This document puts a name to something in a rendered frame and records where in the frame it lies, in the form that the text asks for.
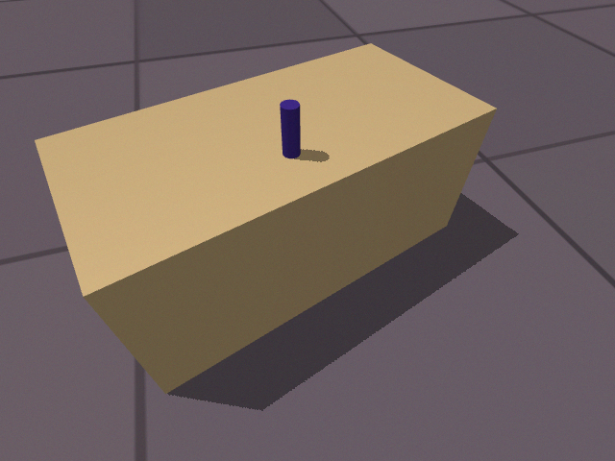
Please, can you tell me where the can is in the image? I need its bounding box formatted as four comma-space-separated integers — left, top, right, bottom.
280, 100, 301, 158

